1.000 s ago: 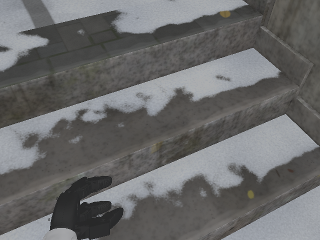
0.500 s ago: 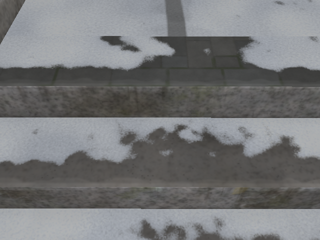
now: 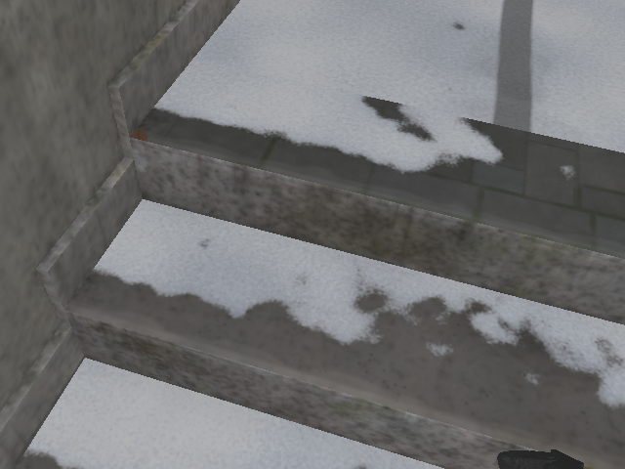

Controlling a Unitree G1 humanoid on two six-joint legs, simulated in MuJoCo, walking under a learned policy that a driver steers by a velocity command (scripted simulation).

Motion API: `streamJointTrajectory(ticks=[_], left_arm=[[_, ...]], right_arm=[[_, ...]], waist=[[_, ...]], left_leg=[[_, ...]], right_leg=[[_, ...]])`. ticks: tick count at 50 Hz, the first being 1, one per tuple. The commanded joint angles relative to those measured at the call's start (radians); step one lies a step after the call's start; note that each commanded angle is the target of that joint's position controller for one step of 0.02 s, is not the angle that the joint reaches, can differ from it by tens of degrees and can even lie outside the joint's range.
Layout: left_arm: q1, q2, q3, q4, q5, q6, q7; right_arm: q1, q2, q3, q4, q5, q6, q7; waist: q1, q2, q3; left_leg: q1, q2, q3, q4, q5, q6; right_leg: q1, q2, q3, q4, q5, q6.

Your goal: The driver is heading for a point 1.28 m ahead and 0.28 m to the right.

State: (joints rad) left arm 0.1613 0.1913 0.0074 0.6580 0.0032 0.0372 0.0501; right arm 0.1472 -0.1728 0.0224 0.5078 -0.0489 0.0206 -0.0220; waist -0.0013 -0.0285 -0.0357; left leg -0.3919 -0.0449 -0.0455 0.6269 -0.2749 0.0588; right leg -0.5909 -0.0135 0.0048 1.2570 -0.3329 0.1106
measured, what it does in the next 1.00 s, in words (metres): climbs: right foot, then right foot 0.17 m higher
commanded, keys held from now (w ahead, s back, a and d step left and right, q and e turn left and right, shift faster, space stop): no key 0.28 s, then w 0.72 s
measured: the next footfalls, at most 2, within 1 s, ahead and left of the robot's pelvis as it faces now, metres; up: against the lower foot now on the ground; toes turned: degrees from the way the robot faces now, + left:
right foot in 0.12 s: +0.04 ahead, -0.15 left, +0.00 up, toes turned +0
right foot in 0.92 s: +0.34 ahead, -0.11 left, +0.17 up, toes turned -3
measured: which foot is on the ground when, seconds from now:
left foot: down 0.00-0.92, up 0.94-1.00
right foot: up 0.00-0.10, down 0.12-0.52, up 0.54-0.90, down 0.92-1.00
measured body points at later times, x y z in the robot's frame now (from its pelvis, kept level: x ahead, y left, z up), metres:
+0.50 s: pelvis +0.04 -0.02 +0.00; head +0.03 -0.01 +0.45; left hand +0.07 +0.24 -0.14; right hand +0.13 -0.25 -0.12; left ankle +0.03 +0.07 -0.72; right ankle -0.01 -0.15 -0.73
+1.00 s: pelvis +0.24 -0.03 +0.10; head +0.22 -0.02 +0.55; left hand +0.43 +0.18 +0.01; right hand +0.24 -0.25 -0.05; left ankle +0.09 +0.10 -0.50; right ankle +0.30 -0.10 -0.56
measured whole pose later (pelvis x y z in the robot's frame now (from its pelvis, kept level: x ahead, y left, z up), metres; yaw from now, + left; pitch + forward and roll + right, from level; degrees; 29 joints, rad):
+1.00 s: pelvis +0.24 -0.03 +0.10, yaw +1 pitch +2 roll -2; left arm 0.08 0.16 -0.05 0.73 0.05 -0.06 0.00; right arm 0.45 -0.16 0.01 1.00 0.00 -0.08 0.03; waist 0.03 0.01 -0.10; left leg -0.40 -0.07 -0.15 1.36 -0.06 0.13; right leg -0.65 0.04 -0.14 1.07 -0.47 -0.11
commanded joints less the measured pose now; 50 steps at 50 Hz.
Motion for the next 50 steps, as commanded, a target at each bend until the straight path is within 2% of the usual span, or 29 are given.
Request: streamJointTrajectory(ticks=[1,3,5,6,8,10,12,16,19,22,25,26,27,28,29,31,34,37,39,40,42,43,44,45,46,47,48,49,50], left_arm=[[-0.03,0.036,0.016,-0.075,-0.007,0.0,0.008],[0.005,0.033,0.025,-0.049,-0.009,-0.001,0.001],[0.034,0.019,0.027,-0.019,0.011,-0.011,-0.011],[0.06,0.048,0.029,-0.01,0.038,-0.011,-0.019],[0.043,0.082,0.041,0.014,0.023,-0.02,-0.034],[0.03,0.03,0.029,0.029,0.022,-0.03,-0.036],[0.041,0.022,0.024,0.053,0.022,-0.037,-0.029],[0.127,0.072,0.039,0.096,0.021,-0.027,-0.022],[0.157,0.132,0.06,0.091,0.01,-0.017,-0.011],[0.185,0.166,0.075,0.103,0.006,-0.013,-0.007],[0.12,0.147,0.066,0.093,-0.016,-0.016,-0.017],[0.093,0.133,0.058,0.085,-0.012,-0.028,-0.017],[0.043,0.07,0.034,0.067,-0.018,-0.054,-0.02],[0.022,0.038,0.021,0.056,-0.025,-0.084,-0.023],[0.037,0.036,0.022,0.073,-0.044,-0.12,-0.041],[-0.02,-0.041,-0.013,0.051,-0.051,-0.163,-0.07],[-0.032,-0.113,-0.056,0.001,-0.048,-0.169,-0.091],[-0.107,-0.176,-0.125,-0.105,-0.045,-0.152,-0.103],[-0.312,-0.119,-0.154,-0.195,-0.014,-0.128,-0.1],[-0.34,-0.121,-0.164,-0.215,-0.007,-0.127,-0.09],[-0.273,-0.039,-0.128,-0.192,-0.018,-0.142,-0.056],[-0.202,0.022,-0.096,-0.159,-0.013,-0.134,-0.048],[-0.075,0.067,-0.066,-0.111,-0.008,-0.119,-0.05],[0.033,0.12,-0.037,-0.066,0.004,-0.113,-0.058],[0.199,0.169,-0.009,0.005,0.02,-0.106,-0.065],[0.346,0.254,0.019,0.094,0.052,-0.078,-0.065],[0.374,0.217,0.014,0.154,0.091,-0.06,-0.034],[0.29,0.106,-0.01,0.195,0.058,-0.069,-0.031],[0.221,0.003,-0.033,0.233,0.043,-0.072,-0.042]], right_arm=[[-0.047,-0.1,-0.036,-0.083,-0.005,-0.018,0.004],[-0.044,-0.078,-0.032,-0.065,0.003,-0.02,0.013],[-0.003,-0.035,-0.022,-0.02,0.015,-0.035,0.027],[0.006,-0.024,-0.019,-0.003,0.018,-0.051,0.032],[0.051,-0.021,-0.023,0.033,0.017,-0.058,0.038],[-0.026,-0.06,-0.038,0.04,0.029,-0.046,0.017],[-0.007,-0.033,-0.032,0.058,0.019,-0.037,0.013],[0.06,-0.026,-0.032,0.117,0.029,-0.031,0.009],[0.085,-0.047,-0.043,0.133,0.049,-0.043,0.006],[0.109,-0.039,-0.043,0.152,0.057,-0.072,0.02],[0.184,-0.06,-0.05,0.2,0.052,-0.088,0.031],[0.283,-0.098,-0.065,0.242,0.036,-0.085,0.028],[0.412,-0.199,-0.103,0.271,0.037,-0.089,0.022],[0.548,-0.278,-0.133,0.293,0.02,-0.087,0.022],[0.529,-0.224,-0.114,0.3,0.008,-0.097,0.017],[0.479,-0.147,-0.087,0.342,0.013,-0.088,0.009],[0.481,0.032,-0.022,0.431,-0.004,-0.062,0.039],[0.348,0.013,0.0,0.436,0.005,-0.056,0.036],[0.302,0.019,0.026,0.448,0.051,-0.08,0.011],[0.374,-0.008,0.024,0.478,0.074,-0.093,-0.006],[0.469,-0.153,0.001,0.531,0.09,-0.118,-0.006],[0.49,-0.214,-0.016,0.542,0.077,-0.115,-0.011],[0.461,-0.285,-0.04,0.538,0.059,-0.098,-0.024],[0.402,-0.274,-0.045,0.526,0.052,-0.082,-0.03],[0.352,-0.263,-0.052,0.483,0.027,-0.092,-0.03],[0.339,-0.114,-0.031,0.439,0.025,-0.117,0.01],[0.246,-0.062,-0.034,0.42,0.023,-0.152,0.064],[0.16,-0.007,-0.031,0.32,0.059,-0.162,0.095],[0.053,0.04,-0.004,0.243,0.059,-0.152,0.105]], waist=[[-0.014,0.208,-0.063],[-0.012,0.247,-0.056],[0.003,0.2,-0.044],[0.005,0.141,-0.059],[-0.032,-0.074,-0.049],[0.002,-0.078,-0.005],[0.002,-0.062,-0.01],[0.02,-0.023,-0.005],[0.043,-0.075,0.072],[0.042,-0.094,0.117],[-0.01,-0.05,0.155],[-0.052,0.005,0.141],[-0.113,0.185,0.105],[-0.172,0.333,0.007],[-0.144,0.204,0.006],[-0.1,0.082,0.087],[-0.041,0.017,0.085],[0.05,0.044,0.177],[0.041,0.088,0.225],[0.033,0.128,0.154],[0.072,0.24,-0.097],[0.112,0.294,-0.159],[0.185,0.391,-0.175],[0.226,0.387,-0.184],[0.282,0.274,-0.262],[0.248,-0.238,-0.32],[0.243,-0.317,-0.311],[0.141,-0.207,-0.086],[0.077,-0.069,0.053]], left_leg=[[0.076,0.224,-0.231,-0.203,0.237,0.156],[0.083,0.232,-0.265,-0.219,0.16,0.156],[0.074,0.184,-0.234,-0.222,0.093,0.103],[0.035,0.139,-0.193,-0.172,0.05,0.063],[0.061,0.074,-0.101,-0.172,-0.002,-0.009],[0.091,0.067,-0.077,-0.134,0.028,-0.032],[0.101,0.072,-0.079,-0.142,0.074,-0.03],[0.081,0.032,-0.034,-0.112,-0.041,-0.013],[-0.076,-0.004,0.052,0.044,-0.184,-0.015],[-0.109,0.05,0.057,0.149,-0.153,-0.015],[0.068,0.031,0.1,-0.103,-0.17,0.027],[0.208,0.05,0.044,-0.135,-0.141,0.051],[0.382,0.193,-0.261,-0.28,-0.268,0.127],[0.562,0.397,-0.724,-0.492,-0.402,0.261],[0.587,0.461,-0.823,-0.519,-0.4,0.313],[0.616,0.422,-0.544,-0.431,-0.166,0.263],[0.539,0.311,-0.225,-0.303,0.183,0.147],[0.148,0.266,-0.052,-0.404,0.066,0.06],[-0.366,0.173,0.066,-0.642,0.132,0.079],[-0.426,0.167,0.051,-0.719,0.235,0.097],[-0.118,0.181,0.09,-0.604,1.235,0.118],[0.142,0.214,0.107,-0.437,1.75,0.098],[0.408,0.283,0.054,-0.298,1.981,0.103],[0.52,0.297,0.043,-0.116,2.018,0.102],[0.357,0.313,-0.022,0.118,1.894,0.142],[-0.069,0.064,-0.01,0.564,0.804,0.101],[-0.295,-0.129,-0.236,1.138,0.148,0.059],[-0.504,-0.083,-0.29,1.308,0.107,0.086],[-0.615,-0.051,-0.217,1.401,0.112,0.109]], right_leg=[[0.116,-0.005,-0.017,-0.309,-0.11,-0.013],[0.223,-0.01,-0.011,-0.533,-0.077,-0.035],[0.364,-0.028,0.023,-0.803,0.138,-0.068],[0.432,-0.073,0.076,-0.795,0.314,-0.083],[0.362,-0.092,0.111,-0.829,0.187,-0.164],[0.299,-0.071,0.109,-0.884,0.065,-0.168],[0.326,-0.063,0.096,-0.878,0.119,-0.17],[0.363,-0.053,0.086,-0.911,-0.042,-0.191],[0.358,-0.173,0.262,-1.018,-0.426,-0.294],[0.319,-0.278,0.383,-1.046,-0.423,-0.371],[0.219,-0.188,0.237,-0.958,-0.285,-0.335],[0.107,-0.146,0.183,-0.825,-0.228,-0.304],[-0.104,-0.012,0.021,-0.481,-0.053,-0.238],[-0.315,0.08,-0.013,-0.042,-0.094,-0.178],[-0.455,0.079,0.12,0.387,-0.11,-0.154],[-0.771,0.065,0.175,0.923,-0.012,-0.183],[-0.934,0.06,0.181,1.207,-0.003,-0.221],[-0.915,0.027,0.134,1.041,0.08,-0.23],[-0.483,0.01,-0.13,0.558,0.213,-0.185],[-0.24,-0.012,-0.247,0.441,0.237,-0.174],[0.132,0.063,-0.3,0.232,0.09,-0.212],[0.118,0.102,-0.289,0.147,-0.099,-0.238],[0.044,0.119,-0.244,-0.013,-0.211,-0.25],[0.081,0.11,-0.142,-0.218,-0.174,-0.28],[0.348,0.041,0.13,-0.345,-0.187,-0.336],[0.619,-0.224,0.649,-0.702,-0.062,-0.515],[0.556,-0.317,1.061,-1.01,-0.153,-0.572],[0.399,-0.302,0.888,-0.981,-0.363,-0.472],[0.251,-0.279,0.691,-0.907,-0.359,-0.405]])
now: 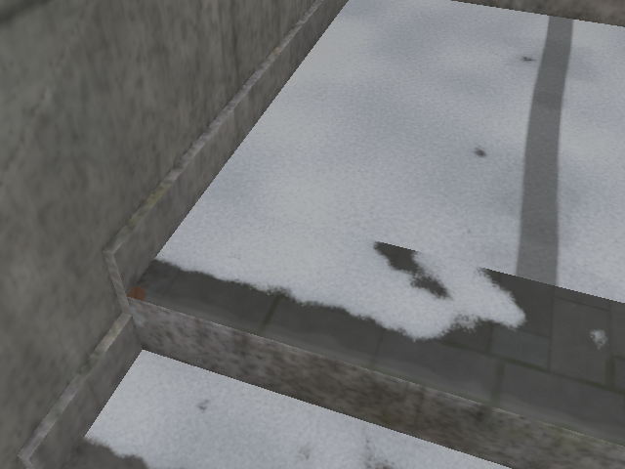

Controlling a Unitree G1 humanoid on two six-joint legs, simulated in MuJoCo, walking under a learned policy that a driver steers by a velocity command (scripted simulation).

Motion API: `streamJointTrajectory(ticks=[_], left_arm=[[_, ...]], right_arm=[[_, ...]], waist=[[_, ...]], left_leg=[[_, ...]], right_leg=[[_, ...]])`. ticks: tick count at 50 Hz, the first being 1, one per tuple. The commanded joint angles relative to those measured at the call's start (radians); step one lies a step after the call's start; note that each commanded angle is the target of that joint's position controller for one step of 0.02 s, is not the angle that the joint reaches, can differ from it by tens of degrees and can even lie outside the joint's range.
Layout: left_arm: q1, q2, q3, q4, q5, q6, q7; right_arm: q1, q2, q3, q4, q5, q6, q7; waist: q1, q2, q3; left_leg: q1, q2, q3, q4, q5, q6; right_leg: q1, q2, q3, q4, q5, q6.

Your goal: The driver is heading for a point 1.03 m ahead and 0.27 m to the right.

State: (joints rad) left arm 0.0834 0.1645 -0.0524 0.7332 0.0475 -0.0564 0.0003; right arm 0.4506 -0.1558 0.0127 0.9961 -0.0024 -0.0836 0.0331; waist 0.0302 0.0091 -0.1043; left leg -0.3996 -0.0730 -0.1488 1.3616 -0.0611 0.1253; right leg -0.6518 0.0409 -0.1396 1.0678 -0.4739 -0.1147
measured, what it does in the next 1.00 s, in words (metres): climbs: left foot 0.17 m higher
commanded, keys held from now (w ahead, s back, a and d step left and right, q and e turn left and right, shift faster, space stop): w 0.50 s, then w+e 0.50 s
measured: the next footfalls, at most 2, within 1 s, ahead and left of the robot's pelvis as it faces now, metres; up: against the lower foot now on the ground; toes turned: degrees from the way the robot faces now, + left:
left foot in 0.46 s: +0.46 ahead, +0.15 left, +0.17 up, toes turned +8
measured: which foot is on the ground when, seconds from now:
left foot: up 0.00-0.44, down 0.46-1.00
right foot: down 0.00-0.48, up 0.50-1.00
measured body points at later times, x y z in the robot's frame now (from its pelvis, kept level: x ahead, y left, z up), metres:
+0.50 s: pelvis +0.27 +0.05 +0.11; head +0.30 +0.03 +0.56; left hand +0.12 +0.24 -0.02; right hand +0.55 -0.08 +0.06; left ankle +0.42 +0.14 -0.50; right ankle +0.07 -0.08 -0.60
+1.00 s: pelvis +0.51 +0.03 +0.25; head +0.53 +0.02 +0.70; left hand +0.73 +0.13 +0.14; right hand +0.40 -0.21 +0.11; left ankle +0.42 +0.15 -0.49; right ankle +0.63 -0.14 -0.21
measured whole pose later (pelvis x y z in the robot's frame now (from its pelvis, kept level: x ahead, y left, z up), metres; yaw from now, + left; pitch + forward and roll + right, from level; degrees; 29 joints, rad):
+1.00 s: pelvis +0.51 +0.03 +0.25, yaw -10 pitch +3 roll +0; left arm 0.06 0.06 -0.09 0.72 -0.04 0.02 -0.02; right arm 0.49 -0.20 -0.03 0.96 -0.04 0.01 -0.07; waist -0.04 0.00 -0.03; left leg 0.00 0.10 0.32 0.29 -0.33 -0.04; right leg -1.35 -0.20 -0.03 1.90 -0.38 0.00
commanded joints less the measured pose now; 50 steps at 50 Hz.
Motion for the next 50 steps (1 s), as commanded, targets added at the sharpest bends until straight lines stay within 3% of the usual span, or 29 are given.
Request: streamJointTrajectory(ticks=[1,3,5,7,8,11,13,15,16,18,19,20,21,22,23,24,25,26,27,28,30,32,35,37,39,42,44,46,50], left_arm=[[0.249,-0.041,0.013,0.187,-0.004,0.008,-0.004],[0.191,-0.11,0.0,0.239,0.01,-0.006,-0.027],[0.195,-0.072,0.011,0.268,0.003,-0.013,-0.052],[0.193,-0.023,0.009,0.274,0.013,-0.023,-0.054],[0.192,-0.003,0.007,0.287,-0.001,-0.033,-0.049],[0.386,0.037,0.001,0.354,-0.007,-0.04,-0.034],[0.556,0.033,0.002,0.409,-0.025,-0.041,-0.009],[0.614,0.051,0.019,0.4,-0.013,-0.019,0.028],[0.625,0.055,0.026,0.393,-0.026,-0.002,0.04],[0.579,0.045,0.023,0.364,-0.04,0.023,0.055],[0.589,0.063,0.034,0.367,-0.073,0.011,0.056],[0.523,0.085,0.036,0.368,-0.082,-0.002,0.044],[0.589,0.153,0.043,0.397,-0.069,-0.015,0.03],[0.603,0.218,0.051,0.391,-0.056,-0.029,0.02],[0.501,0.276,0.075,0.369,-0.056,-0.043,0.028],[0.492,0.291,0.095,0.308,-0.04,-0.068,0.009],[0.475,0.136,0.064,0.297,-0.044,-0.082,-0.018],[0.446,0.071,0.082,0.303,-0.068,-0.088,-0.033],[0.312,-0.01,0.074,0.224,-0.071,-0.066,-0.032],[0.167,-0.071,0.049,0.143,-0.053,-0.037,-0.02],[0.191,-0.056,0.036,0.107,-0.038,-0.005,-0.006],[0.268,-0.097,0.008,0.117,-0.057,0.018,-0.002],[0.246,-0.11,-0.011,0.109,-0.076,0.043,0.018],[0.299,-0.049,0.002,0.099,-0.041,0.065,0.029],[0.128,-0.032,-0.004,-0.004,-0.035,0.074,0.042],[-0.056,-0.006,0.0,-0.077,-0.075,0.077,0.034],[-0.139,-0.046,-0.019,-0.101,-0.087,0.07,0.03],[-0.185,-0.064,-0.026,-0.116,-0.074,0.061,0.004],[-0.337,-0.135,-0.051,-0.173,-0.098,0.036,-0.049]], right_arm=[[-0.248,0.037,0.015,-0.261,-0.008,-0.028,0.04],[-0.124,0.088,0.043,-0.251,0.001,0.003,0.025],[-0.107,0.116,0.068,-0.262,0.021,0.009,0.007],[-0.173,0.085,0.075,-0.284,0.012,0.025,-0.021],[-0.223,0.058,0.071,-0.308,0.001,0.03,-0.029],[-0.328,0.083,0.078,-0.317,-0.001,0.039,-0.05],[-0.443,0.073,0.088,-0.351,0.024,0.026,-0.042],[-0.552,0.075,0.103,-0.416,0.011,0.007,-0.019],[-0.657,0.086,0.12,-0.472,0.01,-0.003,-0.006],[-0.779,0.089,0.148,-0.564,-0.003,-0.004,0.023],[-0.875,0.127,0.169,-0.607,-0.009,-0.005,0.027],[-0.786,0.084,0.151,-0.574,0.005,0.004,0.032],[-0.677,0.027,0.114,-0.542,0.01,-0.015,0.028],[-0.448,-0.079,0.057,-0.486,0.014,-0.019,0.02],[-0.262,-0.167,0.008,-0.4,0.002,-0.005,0.001],[-0.009,-0.255,-0.025,-0.3,-0.053,0.013,-0.012],[0.142,-0.309,-0.045,-0.22,-0.09,0.048,-0.033],[0.15,-0.265,-0.038,-0.178,-0.092,0.035,-0.039],[0.012,-0.184,-0.026,-0.157,-0.041,0.022,-0.027],[-0.031,-0.158,-0.033,-0.099,-0.008,0.021,-0.021],[-0.136,0.026,0.009,-0.037,-0.047,0.016,0.002],[-0.156,0.068,0.024,-0.029,-0.065,0.013,0.011],[-0.198,0.051,0.044,-0.041,-0.096,0.037,-0.023],[-0.195,-0.055,0.037,-0.061,-0.087,0.046,-0.027],[-0.128,-0.095,0.027,-0.066,-0.058,0.064,-0.048],[0.047,-0.161,-0.014,-0.047,-0.056,0.078,-0.083],[0.127,-0.228,-0.058,-0.037,-0.046,0.082,-0.108],[0.143,-0.218,-0.069,-0.042,-0.043,0.101,-0.12],[0.142,-0.189,-0.081,-0.042,-0.015,0.101,-0.105]], waist=[[-0.021,0.0,0.182],[-0.112,-0.01,0.172],[-0.147,0.01,0.172],[-0.136,0.007,0.17],[-0.126,-0.032,0.172],[-0.032,-0.098,0.151],[0.054,-0.106,0.152],[0.089,-0.11,0.18],[0.105,-0.085,0.176],[0.094,-0.051,0.165],[0.105,-0.056,0.174],[0.037,-0.083,0.161],[-0.021,-0.206,0.042],[-0.127,-0.278,-0.117],[-0.255,-0.335,-0.238],[-0.253,-0.102,-0.415],[-0.237,0.316,-0.494],[-0.199,0.187,-0.417],[-0.144,0.087,-0.235],[-0.115,0.014,-0.02],[0.028,-0.089,0.082],[0.092,-0.019,0.101],[0.118,0.034,0.143],[0.155,0.047,0.151],[0.108,0.118,0.172],[0.002,0.141,0.198],[-0.045,0.141,0.229],[-0.066,0.069,0.228],[-0.108,0.027,0.221]], left_leg=[[-0.636,0.005,-0.087,0.686,-0.079,0.056],[-0.674,0.024,-0.087,0.776,-0.066,0.069],[-0.753,0.048,-0.088,0.735,0.005,0.056],[-0.742,0.054,-0.003,0.616,0.125,0.001],[-0.704,0.063,0.048,0.546,0.165,-0.025],[-0.928,0.103,0.127,0.707,0.124,-0.059],[-1.226,0.142,0.093,0.753,0.023,-0.063],[-1.412,0.195,0.059,0.674,-0.052,-0.074],[-1.393,0.212,0.145,0.556,-0.082,-0.094],[-1.013,0.249,0.288,0.274,-0.03,-0.111],[-0.754,0.26,0.297,0.102,-0.109,-0.1],[-0.436,0.21,0.379,-0.119,-0.191,-0.079],[-0.158,0.063,0.48,-0.099,-0.343,-0.046],[0.001,0.007,0.42,-0.207,-0.341,0.0],[0.14,0.056,0.238,-0.267,-0.378,0.063],[0.431,0.244,-0.187,-0.486,-0.275,0.156],[0.621,0.447,-0.679,-0.973,-0.251,0.3],[0.511,0.492,-0.822,-1.078,-0.469,0.263],[0.35,0.485,-0.678,-1.052,-0.66,0.145],[0.184,0.471,-0.494,-1.009,-0.567,0.073],[0.02,0.384,-0.172,-0.959,-0.29,-0.028],[0.032,0.333,0.076,-0.933,-0.156,-0.091],[-0.111,0.323,0.238,-0.96,-0.062,-0.098],[-0.167,0.34,0.266,-0.995,-0.02,-0.055],[-0.093,0.345,0.266,-1.076,-0.161,-0.062],[0.088,0.375,0.251,-1.146,-0.229,-0.024],[0.279,0.453,0.207,-1.243,-0.208,0.009],[0.437,0.466,0.223,-1.247,-0.178,0.019],[0.575,0.463,0.315,-1.244,0.039,0.016]], right_leg=[[0.23,-0.282,0.626,-0.686,-0.079,-0.099],[0.168,-0.228,0.418,-0.683,0.051,-0.03],[0.139,-0.201,0.27,-0.678,0.162,0.006],[0.03,-0.168,0.176,-0.71,0.151,0.006],[-0.022,-0.154,0.152,-0.744,0.161,-0.018],[0.225,-0.214,0.287,-0.749,0.198,-0.077],[0.582,-0.276,0.4,-0.731,0.228,-0.07],[0.784,-0.32,0.431,-0.733,0.333,-0.039],[0.771,-0.31,0.417,-0.793,0.273,-0.04],[0.513,-0.315,0.368,-1.025,0.395,-0.075],[0.393,-0.346,0.342,-1.153,0.531,-0.084],[0.319,-0.283,0.214,-1.135,0.81,-0.081],[0.388,-0.259,0.157,-0.966,1.528,-0.094],[0.583,-0.273,0.153,-0.772,1.976,-0.087],[0.591,-0.251,0.13,-0.516,2.191,-0.062],[0.433,-0.194,0.215,-0.216,1.817,-0.029],[0.19,0.034,0.277,0.244,0.595,0.0],[0.063,0.087,0.457,0.675,0.329,0.031],[-0.117,0.039,0.422,0.835,0.384,0.013],[-0.235,0.018,0.363,0.906,0.43,-0.006],[-0.294,-0.017,0.386,0.996,0.487,-0.08],[-0.428,-0.016,0.402,1.012,0.524,-0.098],[-0.557,0.003,0.336,1.114,0.603,-0.021],[-0.555,-0.008,0.315,1.151,0.595,0.074],[-0.686,-0.046,0.271,1.051,0.5,0.13],[-0.784,-0.109,0.208,0.961,0.386,0.167],[-0.895,-0.199,0.189,0.91,0.181,0.163],[-0.982,-0.242,0.194,0.867,0.131,0.137],[-0.955,-0.301,0.09,0.718,0.007,0.092]])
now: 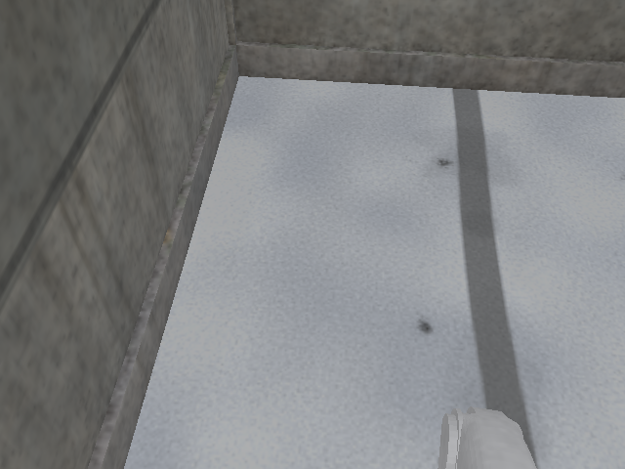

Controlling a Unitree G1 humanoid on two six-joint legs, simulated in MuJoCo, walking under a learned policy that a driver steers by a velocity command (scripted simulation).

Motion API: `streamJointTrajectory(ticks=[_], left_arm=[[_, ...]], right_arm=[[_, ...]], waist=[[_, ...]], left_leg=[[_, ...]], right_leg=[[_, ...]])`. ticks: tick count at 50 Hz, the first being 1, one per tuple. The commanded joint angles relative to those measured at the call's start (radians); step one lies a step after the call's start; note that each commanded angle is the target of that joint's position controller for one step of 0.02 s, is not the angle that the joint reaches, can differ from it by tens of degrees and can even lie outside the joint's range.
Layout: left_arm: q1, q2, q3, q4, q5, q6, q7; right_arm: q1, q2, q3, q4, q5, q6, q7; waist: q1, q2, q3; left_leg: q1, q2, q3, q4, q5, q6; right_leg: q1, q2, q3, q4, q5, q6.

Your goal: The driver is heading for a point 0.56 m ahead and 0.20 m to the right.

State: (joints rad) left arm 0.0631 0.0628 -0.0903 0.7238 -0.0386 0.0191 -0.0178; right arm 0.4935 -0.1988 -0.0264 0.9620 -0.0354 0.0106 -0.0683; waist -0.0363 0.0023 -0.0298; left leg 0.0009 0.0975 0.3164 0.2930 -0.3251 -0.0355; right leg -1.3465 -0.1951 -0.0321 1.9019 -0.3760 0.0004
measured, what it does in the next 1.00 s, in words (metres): climbs, turning right: right foot 0.17 m higher, then left foot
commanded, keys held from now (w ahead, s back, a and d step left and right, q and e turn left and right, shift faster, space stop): w+e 0.54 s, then no key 0.46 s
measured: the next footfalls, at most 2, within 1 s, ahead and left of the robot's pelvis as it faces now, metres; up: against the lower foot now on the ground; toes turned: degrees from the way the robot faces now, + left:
right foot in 0.12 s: +0.27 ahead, -0.18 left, +0.17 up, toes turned -14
left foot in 0.66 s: +0.64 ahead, -0.10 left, +0.17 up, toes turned -26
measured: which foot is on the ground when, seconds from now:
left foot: down 0.00-0.16, up 0.18-0.64, down 0.66-1.00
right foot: up 0.00-0.10, down 0.12-0.66, up 0.68-1.00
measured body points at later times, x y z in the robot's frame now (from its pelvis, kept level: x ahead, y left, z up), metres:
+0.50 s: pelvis +0.30 -0.11 +0.17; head +0.31 -0.15 +0.62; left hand +0.42 +0.11 +0.06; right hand +0.49 -0.38 +0.12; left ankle +0.56 -0.01 -0.47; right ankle +0.23 -0.17 -0.58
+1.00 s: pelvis +0.52 -0.18 +0.17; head +0.54 -0.18 +0.62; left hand +0.81 -0.08 +0.08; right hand +0.48 -0.43 +0.04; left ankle +0.61 -0.08 -0.58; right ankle +0.51 -0.32 -0.55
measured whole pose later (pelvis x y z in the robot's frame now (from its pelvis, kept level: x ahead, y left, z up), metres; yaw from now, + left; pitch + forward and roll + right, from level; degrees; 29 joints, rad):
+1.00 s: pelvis +0.52 -0.18 +0.17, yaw -27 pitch +0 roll +2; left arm 0.09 0.19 0.05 0.62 -0.01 0.00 0.04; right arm 0.25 -0.17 -0.03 0.86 0.00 -0.06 -0.02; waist -0.06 -0.05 0.02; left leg -0.24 -0.02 0.04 0.38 -0.15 0.01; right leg -0.43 -0.04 0.06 0.70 -0.21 0.04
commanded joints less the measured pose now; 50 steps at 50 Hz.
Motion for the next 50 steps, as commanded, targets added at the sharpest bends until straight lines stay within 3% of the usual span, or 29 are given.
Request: streamJointTrajectory(ticks=[1,2,3,4,6,7,8,9,10,11,12,14,15,17,19,21,23,26,29,31,33,34,35,36,38,40,43,46,50], left_arm=[[-0.353,-0.046,-0.021,-0.202,-0.016,-0.047,-0.045],[-0.35,-0.036,-0.017,-0.226,-0.002,-0.046,-0.051],[-0.276,-0.038,-0.014,-0.22,-0.004,-0.035,-0.06],[-0.269,0.003,-0.003,-0.244,-0.011,-0.039,-0.068],[-0.078,0.136,0.066,-0.221,-0.018,-0.062,-0.068],[0.107,0.255,0.124,-0.166,-0.021,-0.046,-0.039],[0.272,0.44,0.191,-0.141,0.001,-0.026,-0.013],[0.306,0.474,0.202,-0.11,0.031,-0.009,0.026],[0.309,0.408,0.18,-0.096,0.069,-0.026,0.032],[0.324,0.339,0.174,-0.06,0.047,-0.048,0.016],[0.3,0.292,0.169,-0.025,0.029,-0.071,0.0],[0.251,0.161,0.148,0.053,0.03,-0.09,-0.034],[0.238,0.139,0.14,0.063,0.044,-0.088,-0.043],[0.083,0.151,0.127,-0.003,0.04,-0.1,-0.053],[0.062,0.23,0.14,-0.007,0.04,-0.129,-0.05],[0.163,0.262,0.156,0.018,0.01,-0.13,-0.015],[0.29,0.295,0.171,0.03,-0.013,-0.115,0.021],[0.386,0.307,0.185,0.006,-0.011,-0.106,0.034],[0.361,0.317,0.198,-0.018,-0.01,-0.095,0.026],[0.326,0.324,0.213,-0.047,0.002,-0.092,0.025],[0.258,0.269,0.193,-0.096,0.017,-0.102,0.017],[0.248,0.186,0.165,-0.138,0.04,-0.108,0.015],[0.479,0.177,0.158,-0.098,0.021,-0.1,0.026],[0.492,0.296,0.174,-0.067,0.012,-0.09,0.032],[0.303,0.287,0.167,-0.098,0.014,-0.076,0.044],[0.218,0.252,0.166,-0.134,0.014,-0.062,0.05],[0.191,0.169,0.152,-0.14,0.022,-0.049,0.064],[0.177,0.176,0.155,-0.126,0.022,-0.03,0.07],[0.129,0.175,0.16,-0.13,0.036,-0.008,0.06]], right_arm=[[0.108,-0.152,-0.04,-0.003,0.023,0.002,-0.01],[0.112,-0.129,-0.025,0.02,0.023,-0.008,-0.01],[0.065,-0.177,-0.031,0.018,0.043,-0.002,-0.018],[0.035,-0.215,-0.022,0.009,0.026,-0.02,-0.009],[0.057,-0.303,-0.029,0.036,0.025,-0.052,0.034],[0.017,-0.321,-0.04,-0.021,0.025,-0.069,0.042],[-0.031,-0.225,-0.025,-0.124,0.014,-0.113,0.057],[-0.09,-0.244,-0.044,-0.1,-0.001,-0.192,0.081],[-0.12,-0.2,-0.059,-0.108,0.039,-0.208,0.105],[-0.234,-0.144,-0.043,-0.168,0.049,-0.196,0.1],[-0.362,-0.075,-0.022,-0.246,0.032,-0.177,0.075],[-0.369,0.045,0.024,-0.321,0.027,-0.144,0.065],[-0.352,0.061,0.039,-0.341,0.046,-0.126,0.06],[-0.283,-0.057,0.01,-0.33,0.061,-0.105,0.036],[-0.355,-0.117,-0.01,-0.362,0.016,-0.094,0.02],[-0.446,-0.102,-0.007,-0.388,-0.019,-0.117,0.013],[-0.556,-0.029,0.008,-0.399,0.024,-0.119,0.028],[-0.7,-0.047,-0.003,-0.416,0.059,-0.12,0.074],[-0.678,-0.068,-0.024,-0.386,0.029,-0.13,0.117],[-0.57,-0.109,-0.049,-0.343,0.023,-0.135,0.105],[-0.363,-0.191,-0.079,-0.292,-0.002,-0.142,0.085],[-0.21,-0.245,-0.079,-0.283,-0.022,-0.146,0.075],[-0.195,-0.26,-0.092,-0.257,-0.024,-0.14,0.078],[-0.208,-0.173,-0.077,-0.264,0.01,-0.121,0.08],[-0.284,-0.072,-0.04,-0.266,0.024,-0.098,0.062],[-0.324,-0.092,-0.036,-0.239,0.013,-0.101,0.05],[-0.354,-0.082,-0.034,-0.205,0.011,-0.11,0.049],[-0.347,-0.14,-0.049,-0.2,0.027,-0.1,0.042],[-0.346,-0.097,-0.025,-0.183,0.048,-0.076,0.039]], waist=[[-0.04,0.038,0.132],[-0.013,0.062,0.088],[0.046,0.114,0.068],[0.093,0.144,-0.03],[0.211,0.254,-0.229],[0.262,0.285,-0.304],[0.237,-0.109,-0.373],[0.206,-0.238,-0.536],[0.18,-0.218,-0.5],[0.175,-0.158,-0.349],[0.153,-0.095,-0.149],[0.003,-0.014,-0.032],[-0.032,-0.059,0.002],[-0.11,-0.029,0.065],[-0.103,-0.035,0.081],[-0.04,-0.048,0.023],[0.037,-0.109,0.012],[0.125,-0.093,0.058],[0.121,-0.122,0.039],[0.077,-0.174,0.007],[-0.032,-0.156,-0.128],[-0.065,-0.047,-0.307],[0.02,0.378,-0.44],[0.005,0.289,-0.48],[-0.008,0.097,-0.238],[0.038,0.071,-0.132],[0.078,0.104,-0.082],[0.066,0.135,-0.142],[0.065,0.137,-0.097]], left_leg=[[0.141,0.307,-0.134,-0.196,0.46,0.179],[0.155,0.298,-0.087,-0.176,0.743,0.172],[0.106,0.238,0.0,-0.105,1.087,0.138],[0.075,0.282,-0.026,-0.064,1.543,0.169],[0.171,0.254,-0.047,0.183,1.764,0.193],[0.039,0.227,-0.081,0.376,1.678,0.16],[-0.491,0.025,-0.145,0.82,1.084,0.076],[-0.554,-0.161,-0.425,1.252,0.184,0.035],[-0.731,-0.123,-0.526,1.562,0.112,0.048],[-0.837,-0.09,-0.485,1.678,0.064,0.088],[-0.967,-0.076,-0.427,1.815,0.011,0.108],[-0.981,-0.006,-0.418,1.751,0.079,0.177],[-1.027,-0.02,-0.395,1.817,0.045,0.19],[-0.907,0.009,-0.386,1.484,0.149,0.173],[-0.771,0.007,-0.335,1.139,0.279,0.125],[-0.67,-0.021,-0.279,0.847,0.432,0.073],[-0.656,-0.054,-0.268,0.593,0.447,0.023],[-0.794,-0.043,-0.321,0.316,0.441,-0.002],[-0.642,-0.063,-0.327,0.198,0.467,0.04],[-0.516,-0.089,-0.333,0.176,0.357,0.077],[-0.19,-0.065,-0.331,0.137,0.494,0.131],[0.135,0.127,-0.486,0.266,0.911,0.194],[0.414,0.376,-0.865,0.232,1.159,0.411],[0.36,0.339,-0.9,0.169,0.901,0.404],[0.103,0.235,-0.662,0.116,0.811,0.322],[-0.079,0.168,-0.554,0.058,0.881,0.282],[-0.2,0.118,-0.449,0.025,1.01,0.262],[-0.198,0.101,-0.396,0.033,0.953,0.25],[-0.288,0.089,-0.393,0.017,0.51,0.217]], right_leg=[[-0.16,-0.064,-0.047,-0.191,-0.091,-0.037],[-0.031,-0.023,-0.107,-0.241,-0.08,-0.06],[0.172,0.017,-0.135,-0.39,-0.117,-0.096],[0.443,0.093,-0.196,-0.512,-0.05,-0.128],[0.83,0.259,-0.223,-0.794,-0.103,-0.192],[1.087,0.28,-0.02,-0.875,-0.096,-0.233],[1.457,0.053,0.67,-1.156,-0.228,-0.399],[1.538,-0.065,1.079,-1.547,-0.139,-0.446],[1.5,-0.117,0.943,-1.558,0.031,-0.391],[1.383,-0.09,0.807,-1.498,0.059,-0.339],[1.228,-0.053,0.687,-1.457,0.113,-0.294],[1.008,0.067,0.405,-1.406,0.038,-0.203],[0.965,0.084,0.358,-1.443,0.077,-0.214],[0.779,0.136,0.225,-1.574,0.133,-0.177],[0.676,0.187,0.118,-1.629,0.36,-0.167],[0.778,0.212,0.106,-1.649,0.465,-0.18],[0.974,0.169,0.156,-1.7,0.427,-0.202],[1.274,0.06,0.307,-1.702,0.277,-0.234],[1.334,0.033,0.327,-1.607,0.405,-0.216],[1.363,0.038,0.33,-1.49,0.652,-0.187],[1.306,0.137,0.298,-1.218,0.813,-0.124],[1.103,0.214,0.268,-0.939,0.436,-0.072],[0.817,0.372,0.247,-0.585,-0.33,0.013],[0.768,0.301,0.308,-0.456,-0.282,0.034],[0.724,0.22,0.22,-0.479,-0.145,0.05],[0.818,0.161,0.186,-0.631,-0.063,0.059],[0.91,0.145,0.119,-0.918,-0.03,0.06],[1.039,0.166,0.067,-1.103,0.098,0.06],[1.179,0.175,0.03,-1.284,0.267,0.02]])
